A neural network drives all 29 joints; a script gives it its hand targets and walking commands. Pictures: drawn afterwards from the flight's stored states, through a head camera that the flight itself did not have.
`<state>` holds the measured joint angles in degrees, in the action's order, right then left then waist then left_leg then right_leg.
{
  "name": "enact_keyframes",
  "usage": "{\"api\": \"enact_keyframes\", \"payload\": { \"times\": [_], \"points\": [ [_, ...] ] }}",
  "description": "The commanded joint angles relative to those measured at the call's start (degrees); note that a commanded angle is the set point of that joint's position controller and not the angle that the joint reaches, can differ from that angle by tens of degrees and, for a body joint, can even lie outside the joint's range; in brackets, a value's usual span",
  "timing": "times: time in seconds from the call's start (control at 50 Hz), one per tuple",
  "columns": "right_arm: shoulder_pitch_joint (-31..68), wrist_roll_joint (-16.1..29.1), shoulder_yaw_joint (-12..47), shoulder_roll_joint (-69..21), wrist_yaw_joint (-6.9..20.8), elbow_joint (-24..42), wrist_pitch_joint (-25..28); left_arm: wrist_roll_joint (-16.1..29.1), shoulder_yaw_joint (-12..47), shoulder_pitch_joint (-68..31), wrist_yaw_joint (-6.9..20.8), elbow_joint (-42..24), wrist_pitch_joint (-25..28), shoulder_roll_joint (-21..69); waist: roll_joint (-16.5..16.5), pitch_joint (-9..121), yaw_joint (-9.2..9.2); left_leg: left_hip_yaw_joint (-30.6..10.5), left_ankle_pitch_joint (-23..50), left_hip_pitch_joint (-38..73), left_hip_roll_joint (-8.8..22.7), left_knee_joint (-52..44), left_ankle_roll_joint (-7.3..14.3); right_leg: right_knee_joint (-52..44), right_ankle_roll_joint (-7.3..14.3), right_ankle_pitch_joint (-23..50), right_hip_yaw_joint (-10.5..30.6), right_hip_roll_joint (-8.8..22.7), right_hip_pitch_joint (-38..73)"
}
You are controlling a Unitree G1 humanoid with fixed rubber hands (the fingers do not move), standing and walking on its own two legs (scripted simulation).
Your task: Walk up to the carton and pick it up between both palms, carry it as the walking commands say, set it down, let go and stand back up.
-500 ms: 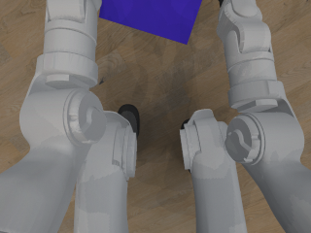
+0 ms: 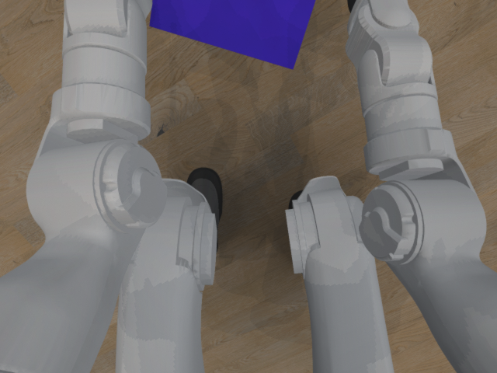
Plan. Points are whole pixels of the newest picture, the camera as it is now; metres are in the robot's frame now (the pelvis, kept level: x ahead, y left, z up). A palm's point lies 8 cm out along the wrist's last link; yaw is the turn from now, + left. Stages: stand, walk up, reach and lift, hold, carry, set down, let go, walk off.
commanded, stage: set down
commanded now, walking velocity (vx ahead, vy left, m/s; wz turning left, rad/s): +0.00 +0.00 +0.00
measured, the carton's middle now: out of the picture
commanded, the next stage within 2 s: none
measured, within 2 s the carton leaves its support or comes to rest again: rests again in 0.86 s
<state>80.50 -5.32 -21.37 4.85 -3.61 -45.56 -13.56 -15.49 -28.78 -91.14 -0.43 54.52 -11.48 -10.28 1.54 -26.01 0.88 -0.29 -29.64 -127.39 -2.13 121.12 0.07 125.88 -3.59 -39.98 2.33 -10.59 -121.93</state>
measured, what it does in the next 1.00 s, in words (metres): stands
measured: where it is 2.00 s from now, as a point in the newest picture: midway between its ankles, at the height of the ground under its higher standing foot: (258, 240)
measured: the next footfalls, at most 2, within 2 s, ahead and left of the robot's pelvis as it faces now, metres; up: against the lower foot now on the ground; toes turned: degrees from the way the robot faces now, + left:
none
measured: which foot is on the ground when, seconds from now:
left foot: down 0.00-1.00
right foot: down 0.00-1.00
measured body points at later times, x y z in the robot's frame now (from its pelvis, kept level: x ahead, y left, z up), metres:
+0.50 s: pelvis +0.00 +0.00 +0.00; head +0.39 +0.02 +0.22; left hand +0.58 +0.16 -0.18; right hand +0.55 -0.10 -0.20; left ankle +0.13 +0.12 -0.35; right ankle +0.08 -0.12 -0.35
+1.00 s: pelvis +0.00 +0.00 +0.00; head +0.39 +0.01 +0.22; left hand +0.56 +0.20 -0.21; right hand +0.54 -0.12 -0.22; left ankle +0.13 +0.12 -0.35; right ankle +0.09 -0.12 -0.35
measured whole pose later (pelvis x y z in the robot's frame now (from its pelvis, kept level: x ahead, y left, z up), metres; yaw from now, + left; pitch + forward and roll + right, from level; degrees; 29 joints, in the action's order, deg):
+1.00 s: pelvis +0.00 +0.00 +0.00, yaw +0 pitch +36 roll +0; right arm 80.5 -0.3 -12.2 11.4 -6.6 -54.9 -5.9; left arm 1.5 -16.2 -87.7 -5.7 65.6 -3.0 -19.9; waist 1.5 -26.6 0.9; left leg -0.2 -30.2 -127.2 -2.1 121.3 -0.4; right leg 126.2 -3.6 -40.4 2.3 -10.4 -121.9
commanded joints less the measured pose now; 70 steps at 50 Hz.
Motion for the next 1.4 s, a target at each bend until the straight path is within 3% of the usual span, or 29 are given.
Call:
{"api": "enact_keyframes", "payload": {
  "times": [0.0,0.22,0.42,0.48,0.54,0.6,0.64,0.78,0.86,0.9,0.98,1.06,1.12,1.2,1.26,1.32,1.38],
  "points": [
    [29.70,2.80,17.62,-41.21,12.16,-0.80,2.78,1.94,14.17,1.07,12.91,19.10,-2.70,48.33,1.93,52.70,7.53,-1.88,16.52,37.37,-4.67,-3.80,2.93,-10.60,1.72,12.30,-4.79,0.65,3.09],
    [27.60,1.86,16.18,-37.84,11.43,-1.86,3.36,1.21,13.28,1.96,12.54,19.04,-2.05,44.71,2.06,52.79,7.37,-2.14,17.61,38.03,-4.46,-3.47,2.56,-10.23,1.36,13.04,-4.98,0.82,3.56],
    [23.61,0.62,12.29,-24.93,8.10,-3.78,5.10,0.56,11.18,3.01,9.14,18.50,0.11,31.73,2.17,54.78,7.10,-2.22,18.15,39.54,-3.69,-3.68,1.58,-10.42,0.64,13.84,-5.28,1.38,5.35],
    [21.14,-0.05,9.70,-15.93,5.82,-3.93,5.97,0.07,8.91,3.58,6.66,17.83,1.32,22.58,1.93,55.87,6.91,-2.13,18.20,40.17,-3.25,-3.86,1.02,-10.58,0.25,14.05,-5.37,1.70,6.41],
    [17.46,-0.44,6.47,-1.83,1.86,-3.76,7.34,0.05,6.09,3.82,2.25,16.39,3.31,8.17,1.54,58.11,6.66,-2.09,19.01,41.45,-2.58,-4.22,0.36,-10.69,-0.27,15.15,-5.41,2.19,8.58],
    [14.62,1.05,5.73,11.32,-2.30,-4.19,8.78,3.15,6.49,3.01,-2.44,15.83,5.49,-6.12,1.25,61.67,6.15,-2.41,21.51,43.08,-1.82,-4.33,-0.27,-10.41,-0.70,17.67,-5.08,2.96,10.07],
    [15.18,3.19,7.43,14.06,-3.67,-3.95,9.37,6.32,8.00,1.58,-3.80,16.01,6.38,-9.32,1.21,63.41,5.53,-2.56,23.07,43.36,-1.62,-4.15,-0.53,-10.30,-0.73,19.42,-4.97,3.35,10.44],
    [18.36,11.71,15.97,9.70,-2.95,-4.00,10.60,16.65,18.38,-5.29,-3.04,13.66,9.29,-7.86,-1.05,67.88,5.32,-3.22,28.84,45.69,-0.55,-2.58,-0.03,-9.44,-0.05,24.11,-4.02,4.53,10.80],
    [17.87,12.77,15.33,11.50,-2.81,-8.09,9.95,17.72,18.34,-7.60,-3.35,12.05,9.84,-12.20,-2.00,67.30,5.07,-3.09,28.05,45.53,-0.11,-2.51,-0.55,-9.55,0.08,22.05,-4.04,4.91,9.20],
    [17.97,12.68,14.46,13.20,-3.18,-6.87,9.89,17.99,17.85,-7.85,-3.69,10.45,9.92,-14.15,-2.11,69.77,4.53,-2.90,28.35,46.57,-0.22,-2.45,-0.68,-9.72,0.10,22.12,-4.14,4.90,10.56],
    [20.31,15.82,15.48,15.47,-5.61,8.89,9.86,21.28,19.56,-9.77,-5.61,-3.39,9.67,-16.78,-2.68,97.14,4.39,-1.78,38.01,62.22,-0.94,-2.13,-0.41,-10.09,-0.17,29.89,-4.93,4.27,24.18],
    [22.08,19.14,17.81,16.77,-8.13,20.35,6.52,25.07,20.43,-12.68,-7.04,-17.45,7.02,-19.09,-1.97,117.15,5.70,0.18,37.03,72.13,-1.33,-4.14,0.04,-11.78,-0.22,30.55,-5.65,3.73,37.43],
    [21.69,18.61,18.72,17.29,-9.64,25.46,2.20,25.46,20.22,-12.91,-8.01,-28.26,3.18,-21.56,-3.16,124.54,5.76,0.75,37.82,80.32,-1.52,-6.61,-0.13,-14.06,0.07,29.05,-6.89,3.20,40.63],
    [15.29,16.94,16.04,15.52,-9.36,13.20,-2.83,22.91,18.83,-10.38,-7.74,-20.34,-1.85,-20.52,-4.97,106.68,4.00,1.23,22.11,72.80,-1.16,-13.29,-0.38,-19.73,1.11,16.55,-6.73,4.31,33.57],
    [15.81,14.41,13.52,13.85,-8.88,11.55,-4.43,21.19,17.59,-9.28,-6.68,-15.90,-3.76,-19.76,-4.12,98.62,2.99,1.26,13.93,66.55,-1.31,-17.33,-0.32,-23.64,1.54,11.82,-6.14,4.79,33.95],
    [16.92,12.13,12.15,13.45,-8.78,11.95,-4.61,20.38,16.15,-10.05,-5.63,-13.95,-3.77,-20.55,-2.35,95.80,2.74,1.92,11.61,61.48,-1.70,-18.81,0.29,-26.66,1.55,12.27,-4.94,4.84,37.74],
    [16.80,11.18,12.04,12.43,-9.16,13.96,-4.50,19.91,14.98,-9.71,-4.70,-14.66,-3.27,-21.55,-0.42,99.82,3.01,2.85,14.56,60.56,-2.37,-19.23,0.91,-29.30,0.91,16.87,-3.80,4.51,44.93]
  ]
}}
